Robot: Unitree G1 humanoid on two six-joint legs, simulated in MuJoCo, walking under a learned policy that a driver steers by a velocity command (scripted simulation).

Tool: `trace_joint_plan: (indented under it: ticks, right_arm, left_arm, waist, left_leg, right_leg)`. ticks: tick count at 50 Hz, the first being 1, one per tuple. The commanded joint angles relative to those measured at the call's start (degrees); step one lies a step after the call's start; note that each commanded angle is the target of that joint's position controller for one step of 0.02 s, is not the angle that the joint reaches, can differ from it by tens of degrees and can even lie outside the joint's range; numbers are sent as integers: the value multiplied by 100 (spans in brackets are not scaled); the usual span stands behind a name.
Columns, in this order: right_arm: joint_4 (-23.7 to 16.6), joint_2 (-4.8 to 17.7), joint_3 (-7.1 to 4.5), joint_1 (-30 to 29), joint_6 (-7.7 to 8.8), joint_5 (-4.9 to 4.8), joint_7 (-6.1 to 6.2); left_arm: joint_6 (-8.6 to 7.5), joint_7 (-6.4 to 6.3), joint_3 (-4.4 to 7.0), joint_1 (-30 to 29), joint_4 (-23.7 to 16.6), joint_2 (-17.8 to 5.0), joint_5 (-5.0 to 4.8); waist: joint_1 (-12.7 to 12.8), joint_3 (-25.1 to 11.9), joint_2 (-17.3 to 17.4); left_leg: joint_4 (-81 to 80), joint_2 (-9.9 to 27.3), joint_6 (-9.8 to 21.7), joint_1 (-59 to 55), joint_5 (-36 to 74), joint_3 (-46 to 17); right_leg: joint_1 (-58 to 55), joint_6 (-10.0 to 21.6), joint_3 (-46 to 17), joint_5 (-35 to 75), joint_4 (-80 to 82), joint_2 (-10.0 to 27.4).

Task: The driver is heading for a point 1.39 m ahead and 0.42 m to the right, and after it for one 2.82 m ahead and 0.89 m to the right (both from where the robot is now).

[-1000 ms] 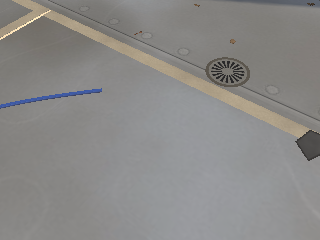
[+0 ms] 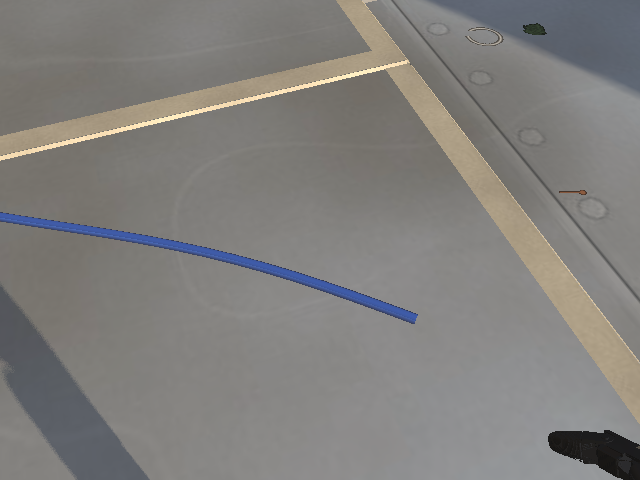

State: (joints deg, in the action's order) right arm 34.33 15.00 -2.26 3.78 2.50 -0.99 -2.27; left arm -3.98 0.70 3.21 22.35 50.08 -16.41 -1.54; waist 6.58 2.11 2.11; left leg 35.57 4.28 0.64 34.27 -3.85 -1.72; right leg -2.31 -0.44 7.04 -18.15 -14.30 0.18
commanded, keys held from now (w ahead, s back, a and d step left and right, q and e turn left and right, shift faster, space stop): w+e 0.98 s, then w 0.02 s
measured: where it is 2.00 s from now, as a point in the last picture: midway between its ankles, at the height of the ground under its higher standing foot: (507, 278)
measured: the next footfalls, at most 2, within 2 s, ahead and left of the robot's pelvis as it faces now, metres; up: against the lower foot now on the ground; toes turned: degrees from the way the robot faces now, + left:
left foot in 0.06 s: +0.21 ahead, +0.14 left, +0.00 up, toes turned -1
right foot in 0.58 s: +0.44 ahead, -0.17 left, +0.00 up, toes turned -21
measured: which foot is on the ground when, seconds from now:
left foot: up 0.00-0.04, down 0.06-0.60, up 0.62-1.00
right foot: down 0.00-0.08, up 0.10-0.56, down 0.58-1.00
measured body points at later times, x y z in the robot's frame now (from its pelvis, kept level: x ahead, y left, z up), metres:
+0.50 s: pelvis +0.26 +0.00 +0.00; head +0.28 -0.01 +0.45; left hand +0.51 +0.19 -0.10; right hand +0.22 -0.29 -0.13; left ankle +0.17 +0.14 -0.74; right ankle +0.39 -0.17 -0.70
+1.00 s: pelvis +0.52 -0.12 +0.00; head +0.54 -0.14 +0.45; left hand +0.69 +0.09 -0.12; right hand +0.57 -0.42 -0.10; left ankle +0.74 -0.06 -0.70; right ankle +0.40 -0.15 -0.74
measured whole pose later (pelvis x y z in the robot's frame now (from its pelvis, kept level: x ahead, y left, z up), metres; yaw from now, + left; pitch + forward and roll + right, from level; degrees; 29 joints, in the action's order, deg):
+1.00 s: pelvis +0.52 -0.12 +0.00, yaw -32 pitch +2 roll +0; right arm 41.0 14.5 -0.1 5.3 2.2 2.5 -1.8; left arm -3.6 2.5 2.4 22.1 43.3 -14.6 1.0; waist 4.0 0.8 1.8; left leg 37.0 4.3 -3.6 34.7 -1.8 -2.1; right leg 5.1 4.6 -8.9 -18.6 -22.8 -6.8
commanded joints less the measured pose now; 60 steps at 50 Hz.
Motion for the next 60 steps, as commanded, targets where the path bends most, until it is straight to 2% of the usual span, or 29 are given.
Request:
trace_joint_plan:
  ticks: [1, 3, 4, 5, 6, 7, 11, 18, 25, 27, 29, 30, 31, 32, 33, 35, 40, 41, 42, 46, 47, 52, 53, 54, 55, 56, 57, 58, 60]
  right_arm:
    - [-477, 582, -187, -204, 185, -13, -42]
    - [-60, 1044, -437, 1203, 187, 56, 57]
    - [89, 1530, -568, 2243, 135, 162, 171]
    - [58, 1740, -544, 2169, 107, 242, 177]
    - [63, 1201, -429, 2074, 116, 197, 158]
    - [134, 963, -342, 1769, 143, 118, 155]
    - [294, 476, -250, 866, 333, 172, 110]
    - [686, 794, -389, 905, 395, 184, 259]
    - [1025, 1149, -533, 1326, 173, -24, 307]
    - [1021, 1327, -579, 1235, 89, -75, 327]
    - [976, 1261, -528, 1128, 11, -111, 346]
    - [844, 839, -369, 1314, 58, 113, 354]
    - [539, 292, -177, 1632, 230, 166, 305]
    - [508, 862, -273, 975, 421, -42, 239]
    - [384, 943, -291, 613, 517, -187, 212]
    - [511, 925, -323, 631, 538, 72, 304]
    - [465, 677, -296, 544, 283, 184, 295]
    - [565, -36, 95, 921, 233, 779, 115]
    - [591, 112, 80, 773, 141, 779, 55]
    - [308, 388, 209, -221, 59, 542, 48]
    - [147, 662, -9, -595, 48, 336, 63]
    - [273, 681, -37, 298, 119, 273, 119]
    - [536, 672, 83, 967, 254, 369, 128]
    - [907, 882, -56, 2123, 321, 385, 151]
    - [1065, 1344, -96, 2867, 362, 461, 42]
    - [1078, 1133, -20, 3025, 342, 562, -18]
    - [1099, 847, 12, 2624, 375, 436, -11]
    - [872, 1235, -297, 1614, 239, 155, 109]
    - [910, 726, -86, 1378, 195, 125, 132]
  left_arm:
    - [28, -34, 268, -121, -192, -1224, -67]
    - [38, -60, 192, -197, -178, -1076, -45]
    - [-3, -53, 16, -189, -372, -610, 161]
    - [-94, -37, -137, 470, -444, -75, 72]
    - [-124, -22, 47, 103, -359, -761, -92]
    - [-124, -15, 108, -294, -516, -878, -159]
    - [100, -64, 122, -296, -428, -490, -47]
    - [215, 53, 54, -1142, -780, -204, 25]
    - [226, 268, 41, -2135, -1291, -305, 42]
    - [259, 276, 148, -1849, -1328, -489, 48]
    - [298, 194, 469, -295, -945, -1007, 8]
    - [360, 63, 653, 369, -809, -1615, -31]
    - [267, 90, 646, -41, -1042, -1964, -28]
    - [166, 158, 485, -17, -1140, -1405, 5]
    - [79, 163, 409, -151, -1096, -1134, 42]
    - [22, 127, 292, -821, -1179, -752, 51]
    - [-10, -42, 304, -817, -1268, -860, 97]
    - [-318, 218, 62, -336, -1047, -393, 707]
    - [-409, 361, 102, -347, -1069, -403, 695]
    - [-424, 584, 141, -42, -1077, -736, 538]
    - [-78, 204, 341, 160, -874, -1096, 76]
    - [182, -77, 285, 40, -903, -974, 256]
    - [-139, 393, 3, -306, -779, -478, 874]
    - [-322, 560, -17, -398, -827, -176, 756]
    - [-447, 541, -165, 1044, -715, 484, 763]
    - [-444, 588, -46, 414, -874, -101, 597]
    - [-387, 443, 77, -359, -963, -497, 616]
    - [-173, 127, 125, -509, -983, -781, 169]
    - [74, 68, 57, -535, -1018, -582, 369]
  waist:
    - [-487, 117, -729]
    - [-1280, -847, -666]
    - [-1621, -1859, 119]
    - [-1178, -2598, 1439]
    - [-1400, -2156, 784]
    - [-1287, -1273, 728]
    - [-648, -399, 467]
    - [-696, 118, 109]
    - [-957, 383, 27]
    - [-700, 30, 207]
    - [147, -838, 65]
    - [215, -1270, -1003]
    - [-413, -2036, -1964]
    - [26, -2046, -953]
    - [-31, -1310, -766]
    - [-512, -626, -306]
    - [-698, -367, -392]
    - [-771, -577, -974]
    - [-667, -150, -739]
    - [-330, -4, -506]
    - [-195, 80, -389]
    - [-571, -216, -902]
    - [-1170, -307, -325]
    - [-1539, -1119, 116]
    - [-1006, -2472, 1607]
    - [-1447, -1725, 1507]
    - [-1408, -493, 538]
    - [-923, -396, -220]
    - [-590, -118, -184]
  left_leg:
    - [-584, -282, 176, -590, -284, 194]
    - [-810, -374, 464, -2946, 96, 274]
    - [-484, 952, 829, -4798, 441, -1073]
    - [-1250, 2122, 1593, -5821, -677, -3500]
    - [-1586, 1940, 1485, -5329, -1315, -3446]
    - [-1707, 1731, 1290, -4678, -1212, -2511]
    - [-2509, 1125, 1058, -2795, -60, -823]
    - [-2897, 1019, 976, -2739, 646, 619]
    - [-2457, 1324, 733, -3786, 1272, 1197]
    - [-1621, 1289, 592, -3963, 3170, 1368]
    - [604, 914, 266, -3254, 3742, 1639]
    - [2551, 529, -66, -1671, 814, 1655]
    - [4312, -721, -360, 454, -3040, 539]
    - [4531, -438, -195, 1024, -2837, -396]
    - [4287, -220, -27, 1284, -2345, -326]
    - [3266, 220, -14, 634, -1617, -354]
    - [2049, 152, -379, 126, -762, -186]
    - [2231, 94, -435, -116, -245, -212]
    - [2005, 104, -465, 132, -13, -163]
    - [561, 78, -499, 82, 350, -76]
    - [234, -111, -458, -135, 550, 347]
    - [-456, -413, -149, -1270, -440, 231]
    - [-204, -131, 178, -2004, 738, -115]
    - [-179, 48, 535, -3463, 323, -244]
    - [-404, 1151, 2124, -5896, 1111, -2139]
    - [-1672, 1559, 2383, -6048, -1295, -4323]
    - [-2086, 1438, 1820, -4987, -3210, -4059]
    - [-2087, 1666, 1410, -3806, -2001, -3487]
    - [-2145, 1055, 1186, -2526, -233, -2348]
  right_leg:
    - [84, 969, -1095, 3217, -66, 1561]
    - [762, 637, -726, 3988, -1750, 1100]
    - [2088, 367, -504, 1896, -3667, 711]
    - [3791, 98, -917, -1624, -5304, -129]
    - [4287, 96, -1435, -1501, -5884, 133]
    - [4625, 129, -1288, -1015, -5914, 368]
    - [3730, 25, -1249, 204, -5327, 813]
    - [4030, -61, -1153, 1780, -3566, 770]
    - [4057, 360, -563, 1382, -2338, 551]
    - [3376, 590, -198, 798, -2323, 169]
    - [1119, 970, -32, 979, -1906, -396]
    - [-458, 1370, -1705, 1278, -1735, 601]
    - [-1871, 2537, -5161, -295, -626, 1773]
    - [-1803, 2283, -5287, -601, -56, 1873]
    - [-1217, 2051, -4506, -335, -79, 1712]
    - [275, 1725, -3305, 921, -105, 1236]
    - [1317, 1716, -2430, 2327, 190, 829]
    - [1506, 1537, -2127, 1307, 162, 575]
    - [1714, 1497, -2160, 938, 228, 547]
    - [1580, 1606, -2495, 1007, -49, 723]
    - [1564, 1273, -2347, 1896, -110, 462]
    - [909, 966, -2765, 3037, -994, 700]
    - [1274, 937, -2939, 3001, -1467, 865]
    - [1601, 662, -2397, 2665, -2758, 60]
    - [3103, 245, -1925, -888, -4397, -1064]
    - [5132, 96, -1828, -1792, -6079, -1177]
    - [5802, 248, -1967, -1005, -6429, -752]
    - [4705, 298, -1531, -228, -5903, -269]
    - [3750, 192, -1245, -85, -5230, 108]
Keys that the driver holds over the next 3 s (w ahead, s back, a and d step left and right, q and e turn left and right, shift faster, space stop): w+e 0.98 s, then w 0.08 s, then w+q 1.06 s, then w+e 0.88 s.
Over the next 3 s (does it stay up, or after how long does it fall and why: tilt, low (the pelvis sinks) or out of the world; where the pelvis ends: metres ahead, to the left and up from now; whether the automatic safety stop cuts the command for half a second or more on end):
stays up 1.57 -0.38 -0.10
